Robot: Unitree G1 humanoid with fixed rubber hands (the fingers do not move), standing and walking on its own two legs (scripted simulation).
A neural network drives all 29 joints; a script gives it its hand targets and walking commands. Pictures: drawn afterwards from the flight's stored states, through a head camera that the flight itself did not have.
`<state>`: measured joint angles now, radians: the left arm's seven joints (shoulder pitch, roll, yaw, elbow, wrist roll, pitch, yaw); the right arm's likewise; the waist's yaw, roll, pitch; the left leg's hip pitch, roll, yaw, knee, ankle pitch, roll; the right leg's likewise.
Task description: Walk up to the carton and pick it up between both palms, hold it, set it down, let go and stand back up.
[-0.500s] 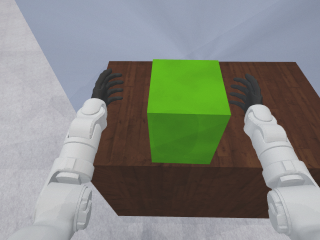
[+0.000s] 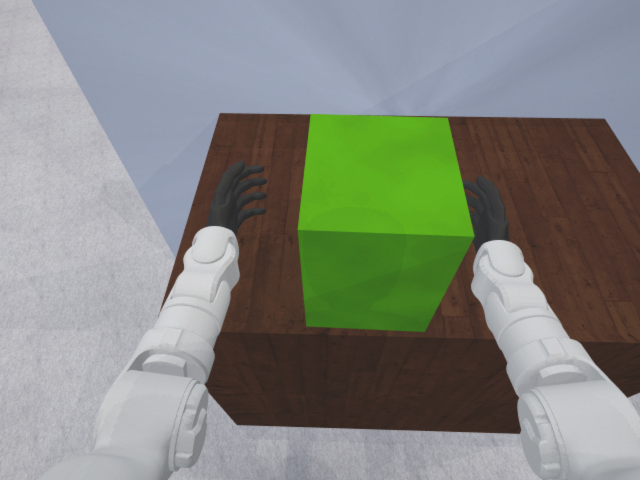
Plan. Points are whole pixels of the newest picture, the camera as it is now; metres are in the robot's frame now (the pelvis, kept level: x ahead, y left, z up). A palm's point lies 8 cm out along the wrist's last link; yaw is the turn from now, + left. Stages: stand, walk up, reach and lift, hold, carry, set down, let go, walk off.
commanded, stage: reach and lift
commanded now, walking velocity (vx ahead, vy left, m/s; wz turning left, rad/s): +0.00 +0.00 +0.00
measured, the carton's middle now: (371, 230) +0.44 -0.04 +0.03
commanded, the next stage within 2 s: none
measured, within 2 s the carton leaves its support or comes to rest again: leaves its support in 1.74 s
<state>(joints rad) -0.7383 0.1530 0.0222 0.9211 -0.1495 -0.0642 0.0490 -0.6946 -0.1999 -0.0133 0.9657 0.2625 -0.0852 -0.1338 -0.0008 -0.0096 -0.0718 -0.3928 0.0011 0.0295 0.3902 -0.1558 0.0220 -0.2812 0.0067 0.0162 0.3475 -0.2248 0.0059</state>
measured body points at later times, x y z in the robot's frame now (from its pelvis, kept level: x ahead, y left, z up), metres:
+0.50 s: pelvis +0.00 +0.00 +0.00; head +0.04 +0.01 +0.45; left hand +0.42 +0.12 +0.07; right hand +0.41 -0.16 +0.06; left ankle +0.01 +0.10 -0.74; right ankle -0.04 -0.13 -0.74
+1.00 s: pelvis -0.02 +0.00 +0.00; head +0.02 +0.01 +0.45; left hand +0.40 +0.13 +0.07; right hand +0.39 -0.14 +0.06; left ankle +0.01 +0.10 -0.74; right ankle -0.04 -0.13 -0.74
